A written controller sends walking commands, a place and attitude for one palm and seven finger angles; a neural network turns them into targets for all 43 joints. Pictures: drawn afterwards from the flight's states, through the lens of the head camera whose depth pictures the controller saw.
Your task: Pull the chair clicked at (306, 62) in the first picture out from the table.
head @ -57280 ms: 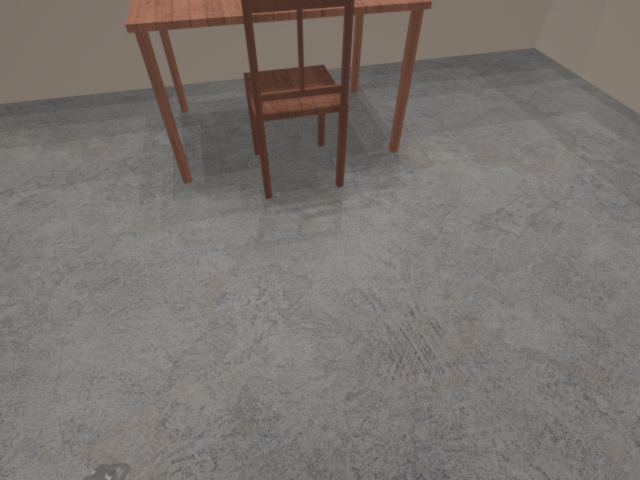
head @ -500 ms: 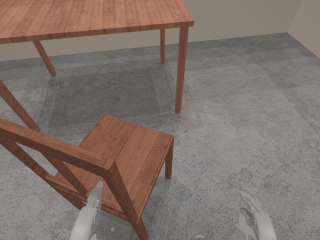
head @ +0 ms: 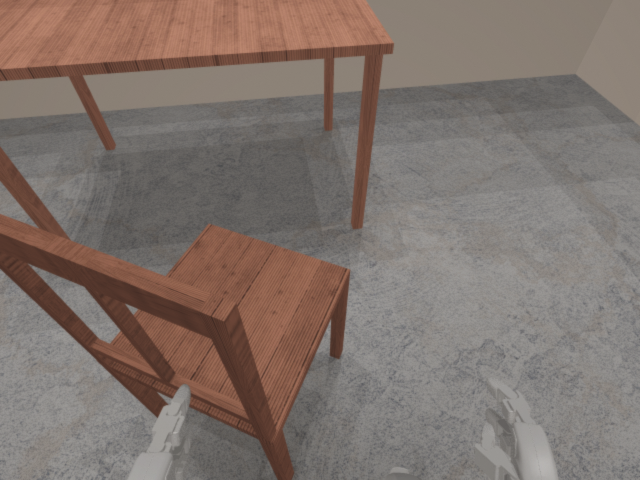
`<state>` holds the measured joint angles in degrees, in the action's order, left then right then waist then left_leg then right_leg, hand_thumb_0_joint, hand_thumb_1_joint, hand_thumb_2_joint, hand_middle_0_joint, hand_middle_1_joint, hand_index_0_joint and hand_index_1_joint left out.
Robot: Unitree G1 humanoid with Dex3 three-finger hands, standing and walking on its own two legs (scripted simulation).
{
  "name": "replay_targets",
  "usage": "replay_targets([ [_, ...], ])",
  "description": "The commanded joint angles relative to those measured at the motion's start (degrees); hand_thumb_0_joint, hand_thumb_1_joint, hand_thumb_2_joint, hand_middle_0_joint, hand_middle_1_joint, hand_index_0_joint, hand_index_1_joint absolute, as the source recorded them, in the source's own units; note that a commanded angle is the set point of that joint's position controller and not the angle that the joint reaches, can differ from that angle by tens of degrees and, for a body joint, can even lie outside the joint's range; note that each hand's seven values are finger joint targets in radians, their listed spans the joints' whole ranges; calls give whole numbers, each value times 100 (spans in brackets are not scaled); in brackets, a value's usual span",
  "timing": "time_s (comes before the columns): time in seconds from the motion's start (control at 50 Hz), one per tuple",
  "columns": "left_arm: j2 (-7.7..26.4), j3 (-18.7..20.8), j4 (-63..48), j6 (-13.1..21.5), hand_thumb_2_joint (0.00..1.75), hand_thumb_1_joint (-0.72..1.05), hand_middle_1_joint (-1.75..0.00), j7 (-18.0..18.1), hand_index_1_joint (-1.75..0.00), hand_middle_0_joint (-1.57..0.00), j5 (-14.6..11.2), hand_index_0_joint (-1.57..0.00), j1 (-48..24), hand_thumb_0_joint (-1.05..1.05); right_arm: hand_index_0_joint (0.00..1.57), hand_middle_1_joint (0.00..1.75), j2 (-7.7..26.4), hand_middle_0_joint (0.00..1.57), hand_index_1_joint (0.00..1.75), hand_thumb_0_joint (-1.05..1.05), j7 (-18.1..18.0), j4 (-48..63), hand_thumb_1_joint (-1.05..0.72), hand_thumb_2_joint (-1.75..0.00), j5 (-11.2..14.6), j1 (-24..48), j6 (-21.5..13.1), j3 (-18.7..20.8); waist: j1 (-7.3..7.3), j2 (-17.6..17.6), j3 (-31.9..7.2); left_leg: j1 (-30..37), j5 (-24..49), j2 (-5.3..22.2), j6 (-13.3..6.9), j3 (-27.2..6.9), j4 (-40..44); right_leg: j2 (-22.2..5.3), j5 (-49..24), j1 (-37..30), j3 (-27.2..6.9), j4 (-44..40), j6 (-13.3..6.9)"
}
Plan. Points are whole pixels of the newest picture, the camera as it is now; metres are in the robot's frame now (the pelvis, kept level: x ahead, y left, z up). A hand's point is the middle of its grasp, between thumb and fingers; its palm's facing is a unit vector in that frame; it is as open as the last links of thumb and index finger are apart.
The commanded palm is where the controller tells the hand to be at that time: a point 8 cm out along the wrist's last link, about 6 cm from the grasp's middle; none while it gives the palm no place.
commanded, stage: draw the hand back to the body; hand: left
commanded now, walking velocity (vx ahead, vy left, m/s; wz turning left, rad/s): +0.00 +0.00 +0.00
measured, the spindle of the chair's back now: (138, 338) +0.32 +0.28 -0.04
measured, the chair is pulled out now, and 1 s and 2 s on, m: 0.57 0.57 0.57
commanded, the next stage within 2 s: step back with the hand held close in 1.50 s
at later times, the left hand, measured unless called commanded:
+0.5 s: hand (125, 432) +0.16 +0.18 +0.11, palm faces +0.12 -0.96 -0.24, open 17.1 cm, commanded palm +0.11 +0.24 +0.13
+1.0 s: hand (16, 331) +0.20 +0.24 +0.21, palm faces +0.41 -0.80 -0.44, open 11.1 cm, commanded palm +0.16 +0.29 +0.22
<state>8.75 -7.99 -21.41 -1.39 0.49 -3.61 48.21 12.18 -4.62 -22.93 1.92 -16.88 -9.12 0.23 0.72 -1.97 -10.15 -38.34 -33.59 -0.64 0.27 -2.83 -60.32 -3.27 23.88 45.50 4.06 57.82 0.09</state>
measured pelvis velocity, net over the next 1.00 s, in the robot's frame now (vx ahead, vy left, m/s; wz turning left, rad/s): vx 0.02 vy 0.00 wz -0.01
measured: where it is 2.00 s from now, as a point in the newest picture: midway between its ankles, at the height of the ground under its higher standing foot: outside the picture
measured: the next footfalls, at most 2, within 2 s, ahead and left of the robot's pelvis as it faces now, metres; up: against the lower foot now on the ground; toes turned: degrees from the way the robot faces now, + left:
none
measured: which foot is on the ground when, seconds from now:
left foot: down 0.00-1.00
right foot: down 0.00-1.00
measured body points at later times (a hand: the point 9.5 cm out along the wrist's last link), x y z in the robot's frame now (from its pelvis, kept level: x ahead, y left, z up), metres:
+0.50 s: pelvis +0.00 +0.00 +0.01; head +0.01 -0.02 +0.46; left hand +0.15 +0.23 +0.13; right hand +0.17 -0.23 -0.06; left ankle -0.04 +0.12 -0.67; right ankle +0.05 -0.13 -0.67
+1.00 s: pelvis +0.02 +0.00 +0.06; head +0.00 -0.03 +0.51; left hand +0.17 +0.28 +0.23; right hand +0.21 -0.22 -0.02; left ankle -0.04 +0.12 -0.67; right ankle +0.05 -0.13 -0.67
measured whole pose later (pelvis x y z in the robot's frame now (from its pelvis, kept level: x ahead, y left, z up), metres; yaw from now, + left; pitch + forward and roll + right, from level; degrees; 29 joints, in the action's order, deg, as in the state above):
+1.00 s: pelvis +0.02 +0.00 +0.06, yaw -1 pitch -3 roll +0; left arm 19.3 15.2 -25.2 4.5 9.3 -2.3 32.9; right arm 12.3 -4.5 -35.8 0.6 -12.1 -9.1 -0.9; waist -3.4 -4.5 -0.3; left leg -4.4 -21.6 0.0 0.1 -1.8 -29.1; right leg -2.1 14.3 12.8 3.7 30.3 0.5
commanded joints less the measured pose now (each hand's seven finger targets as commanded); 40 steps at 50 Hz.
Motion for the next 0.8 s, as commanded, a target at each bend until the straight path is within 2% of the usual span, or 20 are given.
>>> replay_targets([
  [0.0,402,702,-1619,1695,20,-55,0,-41,0,0,-381,0,-6,0,20,30,520,20,30,0,33,673,-90,-90,16,387,-595,326,-55,12,-466,-572,1591,-169,-23,80,732,257,-521,-959,25,-593,-196],
  [0.06,238,669,-1422,2491,20,-55,0,-264,0,0,-461,0,-30,0,20,30,471,20,30,0,160,519,-90,-90,27,539,-643,373,-39,60,-397,-789,1497,-118,14,69,553,252,-447,-703,9,-384,-196],
  [0.1,338,782,-1203,2941,20,-55,0,-501,0,0,-508,0,-4,0,20,30,469,20,30,0,253,430,-90,-90,39,698,-647,406,-69,117,-388,-1030,1407,-79,9,41,422,240,-356,-636,-64,-262,-221],
  [0.14,448,874,-1172,2787,20,-55,0,-725,0,0,-557,0,246,0,20,30,538,20,30,0,293,618,-90,-90,104,786,-549,389,-123,41,-482,-986,1120,-86,-24,98,613,183,-34,-913,-163,-474,-201],
  [0.16,540,999,-1204,2567,20,-55,0,-783,0,0,-619,0,254,0,20,30,555,20,30,0,266,700,-90,-90,148,827,-476,384,-126,198,-478,-967,967,-87,-51,103,713,168,181,-1057,-203,-635,-176],
  [0.2,788,1354,-1341,2138,20,-55,0,-795,0,0,-758,0,137,0,20,30,581,20,30,0,160,793,-90,-90,207,908,-359,342,-149,288,-489,-907,804,-103,-91,97,815,151,531,-1277,-298,-900,-151],
  [0.24,777,1470,-1638,1928,20,-55,0,-738,0,0,-942,0,-128,0,20,30,540,20,30,0,60,783,-90,-90,230,854,-351,288,-104,323,-348,-747,806,-95,-110,70,933,150,584,-1355,-285,-1106,-118],
  [0.3,956,1779,-1780,1899,20,-55,0,-639,0,0,-1112,0,-384,0,20,30,549,20,30,0,-33,645,-90,-90,226,778,-424,245,-107,449,-289,-571,1007,-74,-112,24,1025,200,391,-1494,-225,-1241,-112],
  [0.34,874,1766,-1674,1963,24,-48,-2,-694,-2,-1,-1192,-1,-475,0,20,30,553,20,30,0,-39,523,-90,-90,234,712,-534,225,-66,374,-181,-387,1133,-67,-97,21,1132,193,198,-1551,-191,-1336,-91],
  [0.38,929,1783,-1628,1989,27,-41,-3,-793,-3,-2,-1206,-2,-619,0,20,30,605,20,30,0,-31,426,-90,-90,234,709,-652,202,-49,121,-141,-162,1193,-59,-82,3,1273,192,78,-1578,-106,-1375,-96],
  [0.4,982,1837,-1513,1942,29,-37,-4,-834,-4,-2,-1203,-2,-610,0,20,30,618,20,30,0,-37,396,-90,-90,246,743,-693,211,-52,193,-139,-72,1270,-49,-93,-8,1307,199,-18,-1655,-106,-1428,-94],
  [0.42,1992,2246,-1551,1331,31,-33,-5,7,-5,-3,-261,-3,-198,0,20,30,578,20,30,0,-178,499,-90,-90,113,653,-421,304,-438,-232,-531,298,1375,37,-46,83,1774,19,-219,-2345,-342,-1553,-211],
  [0.44,1345,1819,-1895,1078,32,-30,-5,316,-5,-4,-150,-4,-98,0,20,30,457,20,30,0,-197,642,-90,-90,79,637,-342,225,-263,-246,-221,397,1489,9,-24,93,1919,0,-464,-2352,-169,-1631,-176],
  [0.46,1229,1703,-1847,890,34,-26,-6,521,-6,-4,-32,-4,-117,0,20,30,445,20,30,0,-202,552,-90,-90,63,647,-252,210,-251,-363,-28,515,1607,46,-25,84,2013,19,-586,-2361,-109,-1673,-182],
  [0.48,1260,1716,-1829,767,36,-22,-7,665,-7,-4,20,-4,-172,0,20,30,444,20,30,0,-214,502,-90,-90,50,696,-175,187,-247,-256,138,608,1715,61,-40,75,2085,36,-681,-2416,-69,-1761,-178],
  [0.5,1295,1748,-1752,680,37,-19,-8,771,-8,-5,60,-5,-239,0,20,30,451,20,30,0,-231,464,-90,-90,45,769,-112,170,-233,81,212,681,1758,69,-59,44,2174,63,-703,-2524,-54,-1907,-172],
  [0.52,1281,1732,-1748,649,39,-15,-8,844,-8,-5,78,-5,-351,0,20,30,467,20,30,0,-253,436,-90,-90,25,810,-80,160,-215,187,337,820,1771,70,-76,65,2284,60,-754,-2620,-54,-2006,-154],
  [0.6,1691,2116,-1822,654,46,-1,-11,1053,-11,-7,177,-7,-835,0,20,30,549,20,30,0,-276,252,-90,-90,-11,883,-120,125,-258,46,510,1370,1945,65,-93,85,2663,69,-932,-2993,-74,-2404,-162],
  [0.68,1614,2196,-1721,743,53,14,-14,1070,-14,-10,199,-10,-1127,0,20,30,540,20,30,0,-212,67,-90,-90,-40,936,-236,83,-275,-159,746,1840,2150,64,-74,91,3045,78,-1112,-3234,-43,-2657,-151],
  [0.78,1743,2564,-1457,850,62,32,-18,1046,-18,-12,171,-12,-1360,0,20,30,560,20,30,0,-136,-158,-90,-90,-92,1042,-286,99,-339,105,829,2168,2518,82,-83,110,3377,106,-1511,-3648,-66,-2932,-144],
])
